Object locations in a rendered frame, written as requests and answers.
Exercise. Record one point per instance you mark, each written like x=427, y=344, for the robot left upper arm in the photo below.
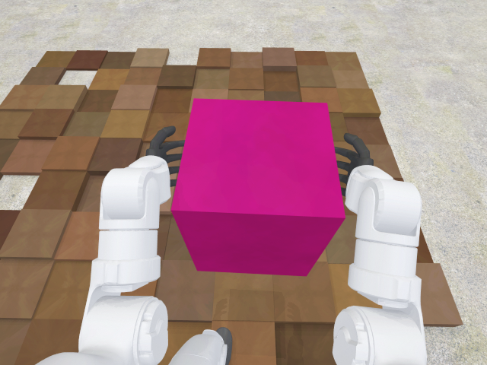
x=120, y=330

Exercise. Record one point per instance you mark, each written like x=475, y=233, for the robot right upper arm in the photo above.
x=372, y=336

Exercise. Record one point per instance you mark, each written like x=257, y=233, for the robot left foot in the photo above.
x=227, y=338

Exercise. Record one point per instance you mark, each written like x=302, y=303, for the robot left forearm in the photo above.
x=129, y=206

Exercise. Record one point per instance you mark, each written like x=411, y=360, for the left robot hand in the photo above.
x=158, y=149

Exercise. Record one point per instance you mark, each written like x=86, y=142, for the robot left thigh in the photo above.
x=201, y=349

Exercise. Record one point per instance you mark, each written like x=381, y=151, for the right robot hand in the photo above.
x=362, y=157

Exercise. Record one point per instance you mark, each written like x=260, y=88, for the carton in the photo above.
x=258, y=188

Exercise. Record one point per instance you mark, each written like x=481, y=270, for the robot right forearm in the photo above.
x=388, y=226

